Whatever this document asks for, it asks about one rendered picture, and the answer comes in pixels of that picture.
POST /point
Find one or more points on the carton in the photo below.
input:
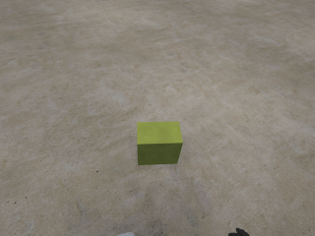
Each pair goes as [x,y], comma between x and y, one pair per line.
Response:
[158,142]

